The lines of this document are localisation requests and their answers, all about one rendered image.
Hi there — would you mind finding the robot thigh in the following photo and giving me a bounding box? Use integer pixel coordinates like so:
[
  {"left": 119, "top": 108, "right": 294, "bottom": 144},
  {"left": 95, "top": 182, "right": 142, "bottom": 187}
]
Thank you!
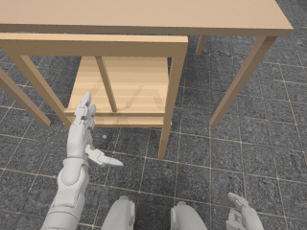
[
  {"left": 170, "top": 204, "right": 207, "bottom": 230},
  {"left": 101, "top": 199, "right": 135, "bottom": 230}
]

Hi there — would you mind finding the left robot thigh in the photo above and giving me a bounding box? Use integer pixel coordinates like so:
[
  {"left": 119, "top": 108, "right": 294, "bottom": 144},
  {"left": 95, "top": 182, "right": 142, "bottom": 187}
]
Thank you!
[{"left": 101, "top": 199, "right": 135, "bottom": 230}]

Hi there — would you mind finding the table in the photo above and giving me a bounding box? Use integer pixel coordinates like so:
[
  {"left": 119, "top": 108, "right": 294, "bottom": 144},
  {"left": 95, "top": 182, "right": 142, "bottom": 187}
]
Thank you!
[{"left": 0, "top": 0, "right": 294, "bottom": 127}]

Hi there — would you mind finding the right robot thigh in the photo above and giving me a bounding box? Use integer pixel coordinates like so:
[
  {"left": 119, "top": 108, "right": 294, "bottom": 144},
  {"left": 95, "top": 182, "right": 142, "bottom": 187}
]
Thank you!
[{"left": 170, "top": 204, "right": 207, "bottom": 230}]

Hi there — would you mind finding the robot right hand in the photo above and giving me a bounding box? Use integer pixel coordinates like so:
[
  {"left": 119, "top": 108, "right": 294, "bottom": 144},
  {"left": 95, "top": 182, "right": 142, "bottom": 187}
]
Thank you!
[{"left": 225, "top": 192, "right": 264, "bottom": 230}]

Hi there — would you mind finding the robot left hand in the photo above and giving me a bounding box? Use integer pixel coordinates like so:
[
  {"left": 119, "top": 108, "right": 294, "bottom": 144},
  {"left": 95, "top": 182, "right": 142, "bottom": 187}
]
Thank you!
[{"left": 66, "top": 91, "right": 124, "bottom": 168}]

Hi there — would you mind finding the chair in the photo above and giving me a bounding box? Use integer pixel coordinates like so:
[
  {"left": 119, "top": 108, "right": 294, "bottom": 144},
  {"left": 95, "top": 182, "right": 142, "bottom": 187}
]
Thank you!
[{"left": 0, "top": 33, "right": 188, "bottom": 160}]

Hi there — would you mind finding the robot left forearm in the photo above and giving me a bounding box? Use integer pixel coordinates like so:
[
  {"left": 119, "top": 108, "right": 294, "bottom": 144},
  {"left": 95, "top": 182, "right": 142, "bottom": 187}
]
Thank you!
[{"left": 40, "top": 157, "right": 89, "bottom": 230}]

